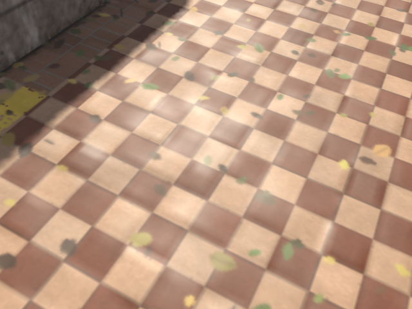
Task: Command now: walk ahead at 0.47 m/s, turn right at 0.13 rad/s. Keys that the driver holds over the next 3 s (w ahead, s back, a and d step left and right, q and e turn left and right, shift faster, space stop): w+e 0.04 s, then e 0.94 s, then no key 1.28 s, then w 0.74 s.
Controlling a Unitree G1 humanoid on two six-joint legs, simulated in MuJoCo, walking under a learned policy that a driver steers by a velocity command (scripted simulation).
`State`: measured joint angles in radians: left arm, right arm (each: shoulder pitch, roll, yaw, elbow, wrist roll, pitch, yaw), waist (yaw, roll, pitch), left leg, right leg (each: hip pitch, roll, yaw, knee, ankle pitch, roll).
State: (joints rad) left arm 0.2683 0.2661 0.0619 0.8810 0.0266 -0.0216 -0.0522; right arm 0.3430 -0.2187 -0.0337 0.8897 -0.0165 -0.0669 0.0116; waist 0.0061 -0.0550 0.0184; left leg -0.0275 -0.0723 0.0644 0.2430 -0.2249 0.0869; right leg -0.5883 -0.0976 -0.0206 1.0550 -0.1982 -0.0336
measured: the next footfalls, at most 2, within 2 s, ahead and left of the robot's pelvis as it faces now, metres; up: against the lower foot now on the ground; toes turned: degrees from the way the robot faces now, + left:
right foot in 0.26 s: +0.29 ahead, -0.08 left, +0.00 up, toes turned -10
left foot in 0.86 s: +0.34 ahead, +0.10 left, +0.00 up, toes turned -37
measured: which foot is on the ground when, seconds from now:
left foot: down 0.00-0.24, up 0.26-0.84, down 0.86-1.00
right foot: up 0.00-0.24, down 0.26-0.86, up 0.88-1.00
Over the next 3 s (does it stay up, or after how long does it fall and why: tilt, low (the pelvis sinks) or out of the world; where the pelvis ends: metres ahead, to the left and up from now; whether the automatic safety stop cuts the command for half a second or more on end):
stays up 0.45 -0.12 -0.03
